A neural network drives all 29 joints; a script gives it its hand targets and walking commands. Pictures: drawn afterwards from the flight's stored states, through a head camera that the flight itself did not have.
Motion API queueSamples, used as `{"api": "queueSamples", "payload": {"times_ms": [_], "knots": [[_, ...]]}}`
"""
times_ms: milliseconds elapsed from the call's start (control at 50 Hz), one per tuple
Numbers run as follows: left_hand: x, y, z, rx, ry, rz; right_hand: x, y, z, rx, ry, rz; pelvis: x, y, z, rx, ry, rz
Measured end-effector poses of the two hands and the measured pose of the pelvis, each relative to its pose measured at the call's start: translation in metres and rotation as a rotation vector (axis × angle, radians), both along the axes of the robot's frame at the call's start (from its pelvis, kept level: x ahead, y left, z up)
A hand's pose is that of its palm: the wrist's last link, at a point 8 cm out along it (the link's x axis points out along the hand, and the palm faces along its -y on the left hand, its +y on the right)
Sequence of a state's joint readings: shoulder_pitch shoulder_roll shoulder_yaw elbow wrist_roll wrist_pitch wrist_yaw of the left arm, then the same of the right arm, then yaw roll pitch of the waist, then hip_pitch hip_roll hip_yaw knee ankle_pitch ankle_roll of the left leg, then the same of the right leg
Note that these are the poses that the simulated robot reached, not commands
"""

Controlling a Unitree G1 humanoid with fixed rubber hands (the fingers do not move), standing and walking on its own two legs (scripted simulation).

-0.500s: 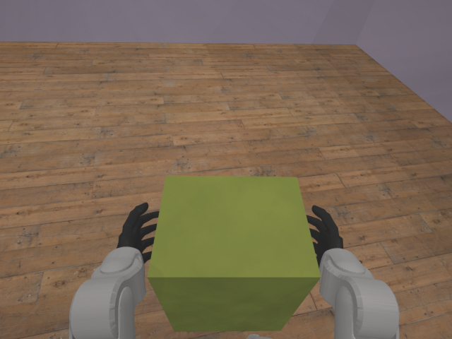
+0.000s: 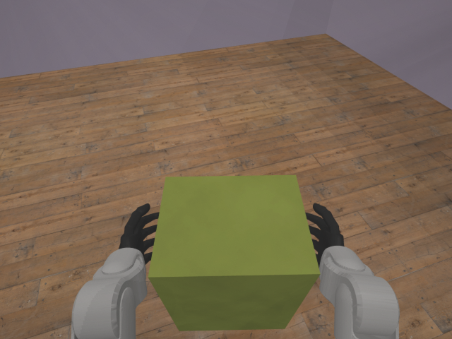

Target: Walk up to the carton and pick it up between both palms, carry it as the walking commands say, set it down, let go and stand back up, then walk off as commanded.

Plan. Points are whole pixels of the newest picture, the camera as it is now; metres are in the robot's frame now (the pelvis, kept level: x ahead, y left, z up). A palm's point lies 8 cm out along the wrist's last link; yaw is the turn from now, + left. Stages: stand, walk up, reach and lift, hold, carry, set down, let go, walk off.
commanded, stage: carry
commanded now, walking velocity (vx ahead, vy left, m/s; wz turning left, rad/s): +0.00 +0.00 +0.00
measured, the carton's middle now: (231, 260) +0.26 -0.01 +0.02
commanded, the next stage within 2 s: none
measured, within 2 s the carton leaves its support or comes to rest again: neither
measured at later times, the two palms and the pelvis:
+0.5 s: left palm (119, 287) +0.19 +0.15 +0.09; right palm (326, 275) +0.19 -0.15 +0.09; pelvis -0.04 +0.00 +0.00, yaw +1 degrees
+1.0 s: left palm (126, 265) +0.24 +0.16 +0.05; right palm (302, 252) +0.25 -0.13 +0.04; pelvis -0.01 +0.01 -0.01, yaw +2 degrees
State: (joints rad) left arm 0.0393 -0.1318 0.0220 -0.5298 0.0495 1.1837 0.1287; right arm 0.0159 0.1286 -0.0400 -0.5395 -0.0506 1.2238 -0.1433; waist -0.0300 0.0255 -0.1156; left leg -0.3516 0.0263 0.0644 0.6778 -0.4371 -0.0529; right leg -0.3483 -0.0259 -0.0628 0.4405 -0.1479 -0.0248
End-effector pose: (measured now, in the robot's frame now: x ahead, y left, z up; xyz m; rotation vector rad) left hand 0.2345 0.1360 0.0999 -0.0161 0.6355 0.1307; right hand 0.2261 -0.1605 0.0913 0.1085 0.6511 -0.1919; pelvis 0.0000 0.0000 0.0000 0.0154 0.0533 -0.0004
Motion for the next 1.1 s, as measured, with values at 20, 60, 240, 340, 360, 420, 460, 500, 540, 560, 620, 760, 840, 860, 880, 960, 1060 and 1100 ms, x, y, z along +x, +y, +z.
{"api": "queueSamples", "payload": {"times_ms": [20,60,240,340,360,420,460,500,540,560,620,760,840,860,880,960,1060,1100], "knots": [[-0.004,0.002,0.0,-0.006,-0.008,0.009,-0.001,0.002,0.002,-0.007,-0.008,0.01,-0.003,0.0,-0.001,-0.003,0.002,0.003],[-0.012,0.008,-0.001,-0.02,-0.018,0.028,-0.003,0.008,0.005,-0.024,-0.018,0.03,-0.009,-0.001,-0.003,-0.011,0.002,0.012],[-0.045,0.019,-0.007,-0.041,0.014,0.085,-0.023,0.019,0.001,-0.04,0.015,0.086,-0.029,-0.003,-0.003,-0.002,-0.025,0.019],[-0.048,0.016,-0.007,-0.032,0.022,0.072,-0.031,0.016,-0.003,-0.03,0.022,0.072,-0.035,-0.002,-0.004,-0.003,-0.029,0.021],[-0.048,0.015,-0.007,-0.031,0.023,0.069,-0.032,0.015,-0.004,-0.028,0.023,0.069,-0.036,-0.002,-0.004,-0.003,-0.029,0.021],[-0.047,0.014,-0.008,-0.028,0.023,0.06,-0.033,0.014,-0.004,-0.026,0.022,0.06,-0.037,-0.001,-0.004,-0.003,-0.03,0.021],[-0.046,0.013,-0.008,-0.028,0.023,0.057,-0.033,0.013,-0.005,-0.025,0.023,0.056,-0.037,-0.001,-0.004,-0.003,-0.03,0.02],[-0.044,0.014,-0.009,-0.027,0.025,0.055,-0.032,0.014,-0.005,-0.026,0.024,0.055,-0.037,0.0,-0.004,-0.003,-0.03,0.021],[-0.042,0.015,-0.011,-0.027,0.03,0.055,-0.029,0.014,-0.008,-0.028,0.03,0.056,-0.036,0.0,-0.004,-0.004,-0.03,0.021],[-0.04,0.015,-0.013,-0.026,0.034,0.056,-0.027,0.015,-0.009,-0.029,0.034,0.058,-0.036,0.001,-0.004,-0.003,-0.031,0.021],[-0.034,0.018,-0.02,-0.025,0.048,0.059,-0.02,0.017,-0.015,-0.034,0.048,0.065,-0.034,0.002,-0.004,-0.003,-0.033,0.022],[-0.019,0.023,-0.033,-0.026,0.052,0.07,-0.001,0.023,-0.028,-0.041,0.052,0.079,-0.029,0.004,-0.005,-0.003,-0.039,0.025],[-0.01,0.026,-0.039,-0.025,0.051,0.072,0.009,0.025,-0.034,-0.045,0.051,0.085,-0.024,0.005,-0.005,-0.004,-0.041,0.027],[-0.008,0.026,-0.041,-0.024,0.051,0.072,0.011,0.026,-0.036,-0.047,0.051,0.086,-0.022,0.005,-0.006,-0.005,-0.042,0.028],[-0.005,0.026,-0.043,-0.024,0.052,0.071,0.014,0.026,-0.037,-0.049,0.051,0.087,-0.021,0.006,-0.006,-0.005,-0.042,0.028],[0.004,0.027,-0.05,-0.02,0.051,0.065,0.023,0.027,-0.044,-0.058,0.051,0.09,-0.015,0.006,-0.006,-0.007,-0.042,0.029],[0.015,0.027,-0.057,-0.014,0.046,0.055,0.033,0.027,-0.051,-0.068,0.045,0.092,-0.008,0.007,-0.007,-0.01,-0.041,0.029],[0.019,0.026,-0.059,-0.014,0.041,0.052,0.036,0.026,-0.052,-0.069,0.04,0.091,-0.005,0.007,-0.008,-0.011,-0.039,0.029]]}}
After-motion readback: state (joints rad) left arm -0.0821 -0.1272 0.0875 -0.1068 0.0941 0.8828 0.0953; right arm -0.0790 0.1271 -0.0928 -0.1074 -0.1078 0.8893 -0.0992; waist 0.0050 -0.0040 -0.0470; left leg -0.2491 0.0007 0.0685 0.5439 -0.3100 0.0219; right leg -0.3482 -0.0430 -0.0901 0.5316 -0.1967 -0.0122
